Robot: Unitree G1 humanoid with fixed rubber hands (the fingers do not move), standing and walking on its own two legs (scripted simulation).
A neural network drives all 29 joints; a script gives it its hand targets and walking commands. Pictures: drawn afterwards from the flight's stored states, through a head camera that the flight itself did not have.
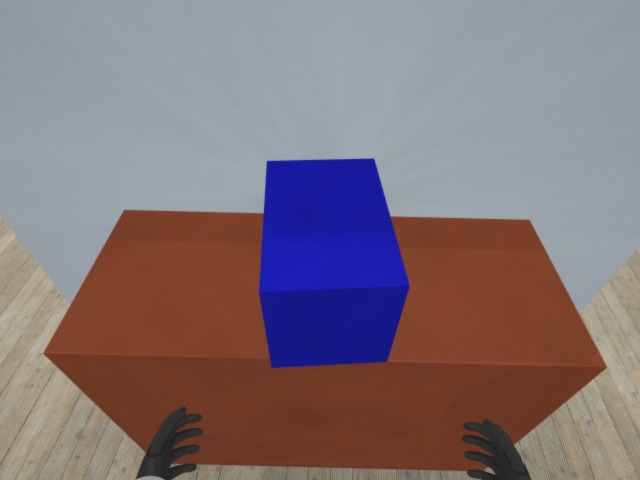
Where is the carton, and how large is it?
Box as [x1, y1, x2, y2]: [259, 159, 409, 367]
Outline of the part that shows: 373,159 267,161 259,294 272,367 373,362 387,360 409,285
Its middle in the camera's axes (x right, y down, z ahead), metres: +0.01 +0.03 +0.66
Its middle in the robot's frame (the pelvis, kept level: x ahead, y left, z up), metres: +0.48 +0.01 -0.02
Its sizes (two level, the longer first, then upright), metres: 0.283 0.190 0.206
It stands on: a pedestal, 0.65 m high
